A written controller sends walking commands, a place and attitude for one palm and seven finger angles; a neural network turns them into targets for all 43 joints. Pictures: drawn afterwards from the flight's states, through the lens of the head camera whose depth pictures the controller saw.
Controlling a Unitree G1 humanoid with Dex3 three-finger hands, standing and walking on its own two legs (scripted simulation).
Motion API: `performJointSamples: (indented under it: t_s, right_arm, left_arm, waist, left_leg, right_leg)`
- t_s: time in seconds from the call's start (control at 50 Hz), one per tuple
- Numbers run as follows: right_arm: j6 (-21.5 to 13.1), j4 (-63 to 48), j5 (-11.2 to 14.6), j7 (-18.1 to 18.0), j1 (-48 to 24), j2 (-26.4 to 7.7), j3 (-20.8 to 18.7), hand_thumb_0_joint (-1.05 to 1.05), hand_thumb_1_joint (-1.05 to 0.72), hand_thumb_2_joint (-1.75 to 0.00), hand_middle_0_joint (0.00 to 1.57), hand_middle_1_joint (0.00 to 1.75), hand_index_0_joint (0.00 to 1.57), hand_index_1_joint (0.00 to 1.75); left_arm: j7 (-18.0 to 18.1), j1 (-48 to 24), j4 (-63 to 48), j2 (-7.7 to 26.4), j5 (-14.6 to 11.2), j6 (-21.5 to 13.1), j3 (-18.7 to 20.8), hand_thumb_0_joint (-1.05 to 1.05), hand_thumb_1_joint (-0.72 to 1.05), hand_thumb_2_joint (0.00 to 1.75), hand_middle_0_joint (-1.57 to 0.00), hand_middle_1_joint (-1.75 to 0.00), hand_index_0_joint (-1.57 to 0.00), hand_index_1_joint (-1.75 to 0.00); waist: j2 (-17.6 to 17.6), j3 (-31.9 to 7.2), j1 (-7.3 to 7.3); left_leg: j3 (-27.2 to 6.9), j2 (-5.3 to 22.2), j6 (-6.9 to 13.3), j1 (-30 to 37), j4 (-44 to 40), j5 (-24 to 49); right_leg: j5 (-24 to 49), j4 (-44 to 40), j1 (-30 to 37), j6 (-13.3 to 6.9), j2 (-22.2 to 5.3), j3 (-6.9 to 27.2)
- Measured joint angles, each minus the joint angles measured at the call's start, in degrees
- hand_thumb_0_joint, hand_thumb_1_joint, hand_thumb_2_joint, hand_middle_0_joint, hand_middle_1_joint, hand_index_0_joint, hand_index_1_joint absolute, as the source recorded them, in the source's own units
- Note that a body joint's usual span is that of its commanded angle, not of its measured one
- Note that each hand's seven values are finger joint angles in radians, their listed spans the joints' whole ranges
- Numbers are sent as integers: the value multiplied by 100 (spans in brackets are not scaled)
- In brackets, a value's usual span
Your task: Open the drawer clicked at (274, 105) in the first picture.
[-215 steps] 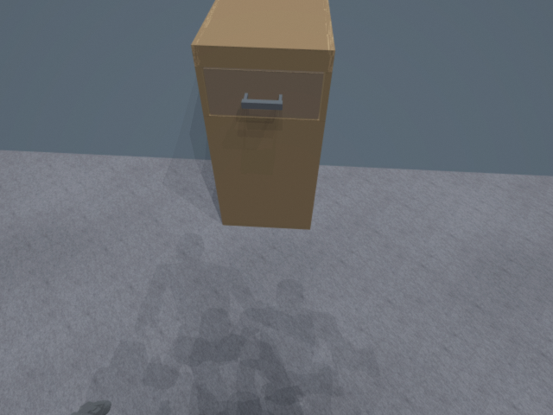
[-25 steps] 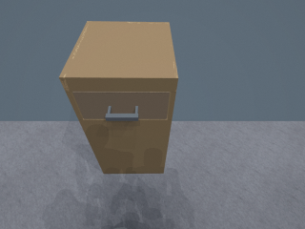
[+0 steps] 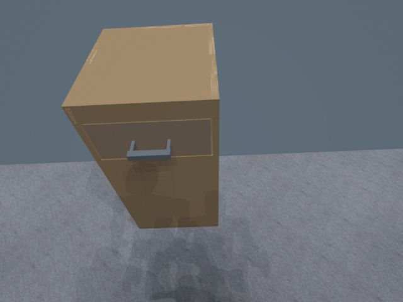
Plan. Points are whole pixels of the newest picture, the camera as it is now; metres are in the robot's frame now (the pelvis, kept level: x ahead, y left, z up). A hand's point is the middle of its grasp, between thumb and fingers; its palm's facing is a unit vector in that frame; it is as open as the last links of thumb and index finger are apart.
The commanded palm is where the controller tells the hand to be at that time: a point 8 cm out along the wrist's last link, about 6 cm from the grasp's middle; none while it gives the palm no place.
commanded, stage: come to a stop and stand still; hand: left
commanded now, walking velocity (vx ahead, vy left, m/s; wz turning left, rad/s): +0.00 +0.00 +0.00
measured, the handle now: (150, 149) +0.53 +0.20 -0.08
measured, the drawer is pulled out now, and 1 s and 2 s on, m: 0.00 0.00 0.00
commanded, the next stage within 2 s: look again from close up in 0.44 s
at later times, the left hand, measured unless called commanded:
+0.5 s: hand out of the picture -0.04 +0.16 -0.16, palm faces +0.06 -0.98 -0.17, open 7.3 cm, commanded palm none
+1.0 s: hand out of the picture +0.00 +0.18 -0.16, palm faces +0.03 -0.98 -0.21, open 7.3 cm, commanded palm none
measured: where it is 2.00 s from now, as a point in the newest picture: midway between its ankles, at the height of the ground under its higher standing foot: outside the picture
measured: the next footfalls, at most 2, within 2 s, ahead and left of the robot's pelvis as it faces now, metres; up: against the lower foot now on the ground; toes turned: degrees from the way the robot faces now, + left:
left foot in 0.20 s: +0.01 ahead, +0.11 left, +0.00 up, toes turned +3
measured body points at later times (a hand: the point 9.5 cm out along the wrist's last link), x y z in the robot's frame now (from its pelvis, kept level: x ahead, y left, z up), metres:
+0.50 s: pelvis -0.02 -0.01 +0.02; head -0.01 -0.01 +0.47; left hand -0.04 +0.21 -0.15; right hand -0.03 -0.22 -0.15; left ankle -0.03 +0.11 -0.73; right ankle +0.00 -0.12 -0.73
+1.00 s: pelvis +0.00 +0.01 +0.01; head -0.01 +0.00 +0.46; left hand +0.00 +0.24 -0.14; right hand -0.02 -0.19 -0.16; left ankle -0.03 +0.11 -0.73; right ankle +0.00 -0.12 -0.73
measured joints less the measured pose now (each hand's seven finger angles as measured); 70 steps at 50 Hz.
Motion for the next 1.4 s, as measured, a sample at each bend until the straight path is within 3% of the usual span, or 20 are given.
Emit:
performJointSamples:
  t_s: [0.06, 0.1, 0.14, 0.2, 0.28, 0.42, 0.54, 0.68, 0.88, 1.16, 1.18, 1.2, 1.22, 1.26, 1.32, 1.4]
  right_arm:
    - [25, 79, 13, -7, 124, -18, 11, 0, -91, -89, 20, 30, 20, 30]
    - [-10, 136, 28, -10, 231, 13, 41, 0, -91, -89, 20, 30, 20, 30]
    - [-47, 202, 35, -20, 349, 66, 87, 0, -91, -89, 19, 30, 20, 30]
    - [-158, 340, 20, -45, 543, 139, 183, 0, -91, -89, 19, 30, 20, 30]
    - [-204, 647, -10, -54, 699, 362, 326, 0, -92, -89, 19, 30, 20, 30]
    - [-251, 790, -11, -53, 876, 441, 389, 0, -91, -89, 20, 30, 20, 30]
    - [-295, 806, -6, -69, 971, 472, 412, 0, -91, -89, 20, 30, 20, 30]
    - [-382, 387, -4, 6, 1110, 356, 418, 0, -91, -89, 20, 30, 20, 30]
    - [-446, 419, -8, -19, 1218, 375, 541, 1, -92, -89, 20, 30, 20, 30]
    - [-462, 619, 13, -34, 1079, 341, 559, 0, -91, -89, 20, 30, 20, 30]
    - [-495, 403, 89, -57, 1125, 324, 595, 0, -91, -89, 20, 30, 20, 30]
    - [-689, 189, 110, -173, 1223, 285, 605, 1, -92, -89, 20, 30, 20, 30]
    - [-950, 5, 169, -265, 1315, 231, 555, 2, -93, -89, 20, 30, 20, 30]
    - [-1390, -346, 240, -357, 1340, 65, 449, 2, -93, -89, 20, 30, 21, 30]
    - [-1521, -958, 56, -291, 1013, -243, 315, 2, -93, -89, 20, 30, 20, 30]
    - [-1032, -1877, -187, 43, 320, -414, 110, 2, -92, -89, 20, 30, 20, 30]
  left_arm:
    - [6, 61, 45, -116, 6, -4, -59, 0, 91, 90, -19, -29, -19, -30]
    - [1, 69, 74, -168, 2, -7, -88, 0, 91, 90, -19, -29, -20, -30]
    - [23, 64, 104, -193, -12, -18, -89, 1, 91, 90, -20, -29, -20, -30]
    - [25, 40, 185, -173, -81, -31, -96, 1, 92, 90, -20, -30, -20, -30]
    - [27, 7, 374, -61, -119, -7, -85, 0, 94, 90, -20, -30, -20, -30]
    - [-14, 287, 683, -111, -130, -68, -165, 0, 93, 90, -20, -29, -20, -30]
    - [-5, 555, 888, -257, -125, -78, -199, 0, 92, 90, -19, -29, -19, -30]
    - [60, 775, 811, -395, -82, -228, -343, 1, 91, 90, -20, -29, -20, -30]
    - [62, 585, 622, -292, -103, -237, -341, 1, 91, 90, -19, -29, -20, -30]
    - [100, 457, 677, -254, -106, -241, -322, 1, 92, 90, -19, -29, -19, -30]
    - [140, 693, -135, -200, 156, 104, -411, 1, 92, 90, -20, -30, -20, -30]
    - [245, 988, -1118, -83, 437, 236, -493, 2, 93, 90, -20, -30, -20, -31]
    - [437, 1246, -2039, 47, 626, 280, -579, 3, 93, 90, -20, -30, -20, -31]
    - [827, 1448, -3405, 260, 1133, 335, -717, 3, 92, 89, -20, -31, -20, -32]
    - [1340, 1218, -4514, 509, 2477, 259, -743, 3, 88, 88, -20, -33, -20, -34]
    - [1990, 1022, -5153, 622, 4379, 29, -578, 2, 80, 85, -20, -37, -20, -38]
  waist:
    - [0, -85, -21]
    - [-47, -129, -34]
    - [-102, -178, -38]
    - [-104, -249, -60]
    - [-385, -260, 45]
    - [-364, -297, 58]
    - [-311, -313, 39]
    - [-109, -349, -79]
    - [-126, -455, -38]
    - [-172, -313, -24]
    - [-198, -265, 33]
    - [-237, -246, 116]
    - [-270, -294, 165]
    - [-240, -401, 128]
    - [-113, -659, -8]
    - [-94, -1027, 25]
  left_leg:
    - [-170, -161, 39, -108, 753, -241]
    - [-158, -197, 25, 20, 726, -223]
    - [-121, -190, 11, 288, 246, -37]
    - [-183, -114, 54, 821, -966, 796]
    - [-136, -173, 1, 1012, -1315, 858]
    - [-82, -199, 3, 1166, -1766, 1112]
    - [-28, -206, 20, 1179, -1833, 1133]
    - [-60, -222, 107, 792, -1056, 722]
    - [31, -400, 219, 1059, -1292, 739]
    - [63, -403, 225, 1197, -1455, 739]
    - [106, -386, 224, 1159, -1391, 703]
    - [166, -392, 225, 1148, -1375, 684]
    - [207, -418, 220, 1098, -1357, 673]
    - [192, -465, 220, 909, -1206, 629]
    - [162, -453, 231, 353, -767, 491]
    - [359, -317, 187, -282, -264, 275]
  right_leg:
    - [172, -203, 77, -76, 31, -31]
    - [271, -342, 120, -109, 56, -62]
    - [333, -423, 122, -127, 97, -108]
    - [327, -366, 44, -121, 220, -242]
    - [535, -697, 210, -109, 178, -202]
    - [796, -1114, 333, -106, 177, -156]
    - [824, -1159, 316, -91, 175, -103]
    - [521, -589, 38, -30, 120, -125]
    - [421, -547, 162, 89, -46, -25]
    - [419, -701, 286, 125, -40, 3]
    - [412, -638, 223, 119, -24, 46]
    - [378, -532, 144, 85, -26, 108]
    - [313, -390, 25, 38, -51, 152]
    - [191, -156, -182, 36, -111, 146]
    - [88, 188, -686, 48, -125, 123]
    - [-29, 677, -1421, -2, 5, 325]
